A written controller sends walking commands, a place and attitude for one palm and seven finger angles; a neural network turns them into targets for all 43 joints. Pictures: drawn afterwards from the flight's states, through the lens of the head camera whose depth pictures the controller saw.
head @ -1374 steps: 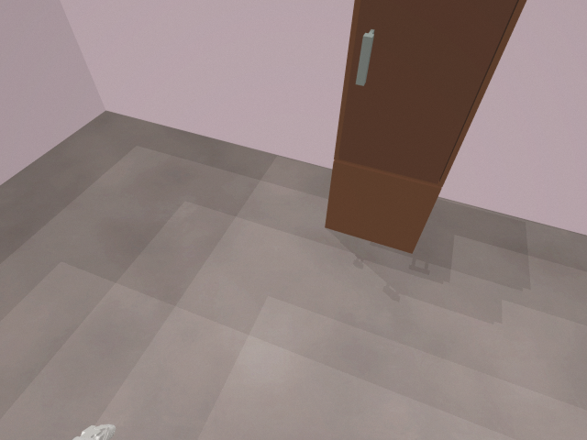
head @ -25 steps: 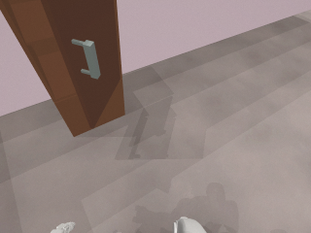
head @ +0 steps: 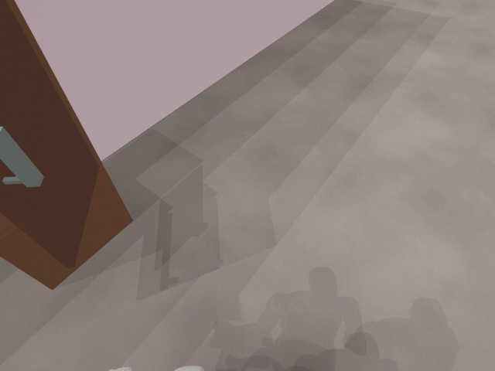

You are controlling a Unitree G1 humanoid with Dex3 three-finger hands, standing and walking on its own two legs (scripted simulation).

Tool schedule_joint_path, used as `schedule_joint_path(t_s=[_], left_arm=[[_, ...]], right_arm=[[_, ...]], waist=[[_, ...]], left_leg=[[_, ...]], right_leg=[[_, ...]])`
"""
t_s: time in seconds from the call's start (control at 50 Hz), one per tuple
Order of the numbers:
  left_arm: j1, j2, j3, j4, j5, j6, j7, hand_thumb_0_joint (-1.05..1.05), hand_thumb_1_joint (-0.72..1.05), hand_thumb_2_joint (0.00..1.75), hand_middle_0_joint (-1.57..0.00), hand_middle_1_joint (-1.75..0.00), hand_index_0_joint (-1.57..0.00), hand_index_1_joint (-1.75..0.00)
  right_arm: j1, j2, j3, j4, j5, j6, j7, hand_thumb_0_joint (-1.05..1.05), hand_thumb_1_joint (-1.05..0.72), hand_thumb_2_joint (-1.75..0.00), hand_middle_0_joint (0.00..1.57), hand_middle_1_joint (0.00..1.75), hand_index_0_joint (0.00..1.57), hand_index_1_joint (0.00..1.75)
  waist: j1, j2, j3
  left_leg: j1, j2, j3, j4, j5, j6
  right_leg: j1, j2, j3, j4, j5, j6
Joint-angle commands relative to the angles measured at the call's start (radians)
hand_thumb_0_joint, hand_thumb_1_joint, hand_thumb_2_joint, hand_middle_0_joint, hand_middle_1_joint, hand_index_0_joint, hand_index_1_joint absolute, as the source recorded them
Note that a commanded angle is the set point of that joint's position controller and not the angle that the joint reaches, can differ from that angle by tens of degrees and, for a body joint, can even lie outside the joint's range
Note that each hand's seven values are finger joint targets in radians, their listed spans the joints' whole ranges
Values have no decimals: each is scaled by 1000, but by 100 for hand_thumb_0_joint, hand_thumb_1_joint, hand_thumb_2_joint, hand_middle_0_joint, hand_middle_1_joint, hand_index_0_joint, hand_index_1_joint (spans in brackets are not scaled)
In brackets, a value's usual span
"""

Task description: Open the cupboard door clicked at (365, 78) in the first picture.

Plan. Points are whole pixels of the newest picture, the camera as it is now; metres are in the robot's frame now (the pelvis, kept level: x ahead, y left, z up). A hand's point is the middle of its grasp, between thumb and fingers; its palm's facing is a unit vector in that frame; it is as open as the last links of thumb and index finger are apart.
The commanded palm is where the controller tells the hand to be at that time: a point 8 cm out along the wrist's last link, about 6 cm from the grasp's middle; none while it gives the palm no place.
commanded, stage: walk to a spot facing it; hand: left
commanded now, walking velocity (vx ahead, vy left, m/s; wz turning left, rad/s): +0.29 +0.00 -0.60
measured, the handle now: (2, 160) +0.43 +0.46 +0.05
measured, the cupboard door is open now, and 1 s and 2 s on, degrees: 43 43 43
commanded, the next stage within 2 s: turn to face it in 1.62 s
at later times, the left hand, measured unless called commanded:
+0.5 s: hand (229, 251) +0.38 +0.06 -0.17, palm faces -0.36 -0.92 -0.18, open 7.4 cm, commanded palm none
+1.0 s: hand (236, 245) +0.40 +0.04 -0.18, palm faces -0.33 -0.93 -0.18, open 7.3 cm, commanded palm none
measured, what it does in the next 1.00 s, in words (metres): walks ahead, turning right: left foot, then right foot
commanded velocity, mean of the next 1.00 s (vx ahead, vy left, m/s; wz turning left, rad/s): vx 0.35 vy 0.00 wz -0.37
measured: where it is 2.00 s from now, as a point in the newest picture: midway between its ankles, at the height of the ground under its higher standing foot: (337, 231)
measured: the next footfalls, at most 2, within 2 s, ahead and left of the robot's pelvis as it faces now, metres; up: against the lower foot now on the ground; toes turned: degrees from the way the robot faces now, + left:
left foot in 0.02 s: +0.04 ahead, +0.12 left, +0.00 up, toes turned +4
right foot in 0.48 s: +0.25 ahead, -0.16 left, +0.00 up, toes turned -24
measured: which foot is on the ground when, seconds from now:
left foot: up 0.00-0.00, down 0.02-0.46, up 0.48-0.98, down 1.00-1.00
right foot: down 0.00-0.04, up 0.06-0.46, down 0.48-1.00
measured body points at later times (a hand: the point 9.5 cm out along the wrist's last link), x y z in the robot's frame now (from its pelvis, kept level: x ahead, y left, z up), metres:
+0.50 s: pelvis +0.16 -0.06 -0.02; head +0.22 -0.08 +0.42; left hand +0.39 +0.11 -0.15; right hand -0.04 -0.21 -0.15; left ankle +0.02 +0.12 -0.70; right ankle +0.21 -0.14 -0.74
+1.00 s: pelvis +0.40 -0.14 -0.01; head +0.44 -0.15 +0.44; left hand +0.41 +0.09 -0.16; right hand +0.46 -0.41 -0.13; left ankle +0.53 -0.09 -0.73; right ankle +0.22 -0.14 -0.73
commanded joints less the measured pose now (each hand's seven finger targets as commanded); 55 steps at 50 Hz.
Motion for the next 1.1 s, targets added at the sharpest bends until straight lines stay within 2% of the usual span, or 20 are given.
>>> schedule_joint_path(t_s=[0.0, 0.02, 0.04, 0.08, 0.14, 0.34, 0.38, 0.42, 0.44, 0.46, 0.48, 0.54, 0.6, 0.86, 0.94, 0.96, 0.98, 1.0, 1.04, 1.08], left_arm=[[-72, 81, 26, -117, -19, -27, -12, 0, 90, 90, -20, -30, -20, -30], [-163, 77, 24, -173, -18, -37, -20, 0, 90, 90, -20, -30, -20, -30], [-204, 99, 32, -165, 2, -41, -27, 0, 90, 90, -20, -30, -20, -30], [-145, 79, 36, -118, 5, -44, -45, 0, 90, 90, -20, -30, -20, -30], [-109, 26, 16, -84, -1, -35, -51, 0, 90, 90, -20, -30, -20, -30], [-274, 7, -3, -105, -8, -36, -54, 0, 90, 90, -20, -30, -20, -30], [-173, 31, 6, -77, -10, -41, -47, 0, 90, 90, -20, -30, -20, -30], [107, 86, 29, 6, -6, -59, -34, 0, 90, 90, -20, -30, -20, -30], [255, 191, 57, 47, -4, -68, -19, 0, 90, 90, -20, -30, -20, -30], [326, 286, 77, 64, -22, -73, -6, 0, 90, 90, -20, -30, -20, -30], [265, 305, 77, 47, -33, -69, 7, 0, 90, 90, -20, -30, -20, -30], [35, 131, 22, -7, -23, -82, 20, 0, 90, 90, -20, -30, -20, -30], [20, 105, 17, 9, -12, -103, 18, 0, 90, 90, -20, -30, -20, -30], [277, 82, -2, 127, -19, -127, 34, 0, 90, 90, -20, -30, -20, -30], [234, 116, 7, 134, -24, -130, 38, 0, 90, 90, -20, -30, -20, -30], [228, 102, 6, 124, -30, -131, 35, 0, 90, 90, -20, -30, -20, -30], [271, 46, 1, 108, -42, -131, 25, 0, 90, 90, -20, -30, -20, -30], [220, 48, -8, 76, -36, -139, 22, 0, 90, 90, -20, -30, -20, -30], [133, 33, 1, 76, -17, -118, 16, 0, 90, 90, -20, -30, -20, -30], [141, -7, 2, 86, -2, -92, -4, 0, 90, 90, -20, -30, -20, -30]], right_arm=[[286, -214, -46, 10, -21, -53, -28, 0, -90, -90, 20, 30, 20, 30], [361, -276, -51, 14, -31, -62, -40, 0, -90, -90, 20, 30, 20, 30], [324, -245, -42, 11, -32, -66, -33, 0, -90, -90, 20, 30, 20, 30], [195, -162, -15, -18, -24, -75, -30, 0, -90, -90, 20, 30, 20, 30], [267, -91, 8, 22, -15, -91, -39, 0, -90, -90, 20, 30, 20, 30], [363, -96, 8, 102, -23, -85, -37, 0, -90, -90, 20, 30, 20, 30], [330, -130, 0, 101, -19, -83, -35, 0, -90, -90, 20, 30, 20, 30], [247, -154, -5, 81, -6, -79, -28, 0, -90, -90, 20, 30, 20, 30], [233, -104, 0, 58, 14, -82, -12, 0, -90, -90, 20, 30, 20, 30], [224, -43, 4, 17, 29, -84, -19, 0, -90, -90, 20, 30, 20, 30], [154, -73, -7, 5, 18, -78, -18, 0, -90, -90, 20, 30, 20, 30], [118, -33, -11, 37, -9, -56, -14, 0, -90, -90, 20, 30, 20, 30], [203, -7, -11, 76, -16, -32, -3, 0, -90, -90, 20, 30, 20, 30], [-241, -10, -3, -45, -3, -63, 25, 0, -90, -90, 20, 30, 20, 30], [-22, -45, -15, 33, -10, -78, 3, 0, -90, -90, 20, 30, 20, 30], [131, -96, -29, 79, -18, -83, -7, 0, -90, -90, 20, 30, 20, 30], [267, -206, -57, 106, -39, -87, -16, 0, -90, -90, 20, 30, 20, 30], [312, -231, -54, 104, -22, -72, -15, 0, -90, -90, 20, 30, 20, 30], [144, -127, -32, 68, -13, -80, -18, 0, -90, -90, 20, 30, 20, 30], [114, -52, -9, 72, -16, -99, -22, 0, -90, -90, 20, 30, 20, 30]], waist=[[-117, 296, -91], [-144, 333, -55], [-123, 207, 8], [-37, 139, 65], [-36, 171, -11], [-55, 188, 41], [-2, 197, -24], [138, 145, -153], [201, -26, -254], [184, -224, -334], [166, -138, -260], [15, -7, -14], [-49, -60, -55], [59, -79, -2], [-69, -70, -92], [-128, -32, -171], [-152, 189, -310], [-138, 211, -284], [-65, 146, -60], [-16, 127, 11]], left_leg=[[473, 250, -329, -462, -192, 94], [441, 483, -600, -576, -253, 212], [319, 481, -607, -605, -253, 227], [252, 354, -335, -572, -13, 167], [373, 255, -43, -456, 563, 103], [382, 293, 164, -433, 785, 140], [397, 306, 193, -315, 1005, 136], [251, 256, 239, 24, 1040, 85], [-26, 175, 235, 318, 615, 49], [-313, 12, 150, 684, -198, 3], [-382, 47, -26, 783, -137, 26], [-256, 138, -75, 595, 104, 18], [-177, 111, -51, 421, 160, 6], [-306, 20, 0, 25, 219, 30], [118, -86, 80, -197, 269, 81], [412, 3, -17, -211, 344, 125], [654, 312, -411, -232, 386, 261], [582, 456, -582, -375, 411, 343], [278, 388, -462, -492, 92, 274], [149, 304, -293, -540, 157, 214]], right_leg=[[-438, 39, 38, 206, -315, -39], [-557, 12, -76, 434, -331, -4], [-542, -51, -16, 566, -232, -5], [-518, -103, -64, 665, -44, 9], [-507, -92, -123, 671, 41, 21], [-327, -58, -242, 197, 81, -36], [-177, -11, -268, 163, 27, -71], [229, 40, -293, 46, 78, -111], [539, -149, -60, -16, 55, -173], [673, -448, 486, -166, 180, -299], [524, -469, 510, -258, 51, -309], [44, -322, 208, -335, 57, -200], [-7, -223, 73, -352, 124, -170], [356, -230, 99, -248, 734, -165], [258, -183, 26, 10, 998, -113], [54, -151, 16, 207, 818, -82], [-214, -25, -77, 551, 312, -42], [-294, 12, -83, 793, -211, -47], [-386, -90, -37, 866, -93, -38], [-349, -125, -51, 776, 0, -23]])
